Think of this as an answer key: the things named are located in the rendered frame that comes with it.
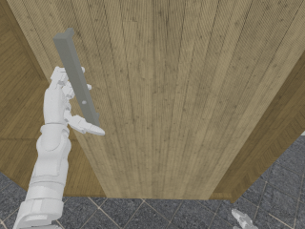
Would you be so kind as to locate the wardrobe door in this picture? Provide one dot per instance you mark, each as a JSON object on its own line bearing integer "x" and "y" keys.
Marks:
{"x": 287, "y": 103}
{"x": 179, "y": 85}

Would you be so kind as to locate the robot right hand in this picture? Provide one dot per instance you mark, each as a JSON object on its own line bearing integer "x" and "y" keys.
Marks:
{"x": 243, "y": 219}

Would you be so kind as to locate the robot left forearm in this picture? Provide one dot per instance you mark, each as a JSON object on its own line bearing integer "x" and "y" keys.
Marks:
{"x": 43, "y": 202}

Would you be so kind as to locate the handle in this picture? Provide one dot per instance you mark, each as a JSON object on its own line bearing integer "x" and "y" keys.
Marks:
{"x": 68, "y": 55}

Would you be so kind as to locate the robot left hand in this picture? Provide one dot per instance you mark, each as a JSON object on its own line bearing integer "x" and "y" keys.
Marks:
{"x": 56, "y": 101}

